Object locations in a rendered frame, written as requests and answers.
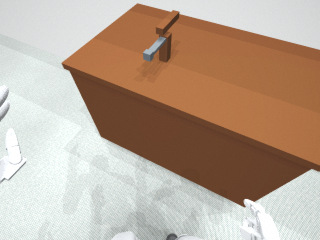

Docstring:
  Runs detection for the left robot hand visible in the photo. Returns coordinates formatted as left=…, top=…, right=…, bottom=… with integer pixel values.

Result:
left=0, top=85, right=27, bottom=184

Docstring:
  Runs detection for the right robot hand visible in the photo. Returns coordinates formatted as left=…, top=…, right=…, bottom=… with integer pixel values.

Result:
left=240, top=199, right=280, bottom=240

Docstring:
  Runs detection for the tap lever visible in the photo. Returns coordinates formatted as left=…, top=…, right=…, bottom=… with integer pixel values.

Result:
left=143, top=36, right=167, bottom=62

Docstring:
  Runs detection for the counter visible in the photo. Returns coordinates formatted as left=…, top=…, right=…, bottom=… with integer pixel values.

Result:
left=61, top=3, right=320, bottom=208

